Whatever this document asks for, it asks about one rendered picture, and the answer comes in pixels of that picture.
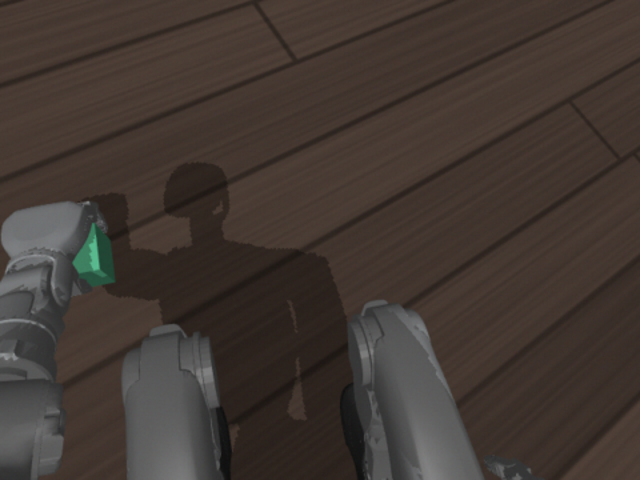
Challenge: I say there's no left robot foot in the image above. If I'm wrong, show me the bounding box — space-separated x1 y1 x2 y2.
216 405 232 480

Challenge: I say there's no right robot hand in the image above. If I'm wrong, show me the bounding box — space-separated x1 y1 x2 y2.
484 455 545 480

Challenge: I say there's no right robot foot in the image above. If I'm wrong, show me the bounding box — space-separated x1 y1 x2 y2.
340 383 368 480

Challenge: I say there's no left robot hand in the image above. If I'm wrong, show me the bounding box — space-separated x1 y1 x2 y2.
1 201 108 297

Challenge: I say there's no small box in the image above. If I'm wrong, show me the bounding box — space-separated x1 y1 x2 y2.
72 223 116 287

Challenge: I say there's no left robot arm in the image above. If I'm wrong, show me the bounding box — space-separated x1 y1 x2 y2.
0 250 74 480

